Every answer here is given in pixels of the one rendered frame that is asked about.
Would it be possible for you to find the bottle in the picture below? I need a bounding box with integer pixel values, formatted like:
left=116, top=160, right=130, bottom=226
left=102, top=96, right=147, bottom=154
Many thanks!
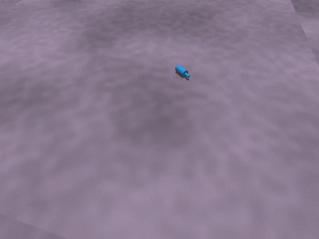
left=175, top=65, right=190, bottom=78

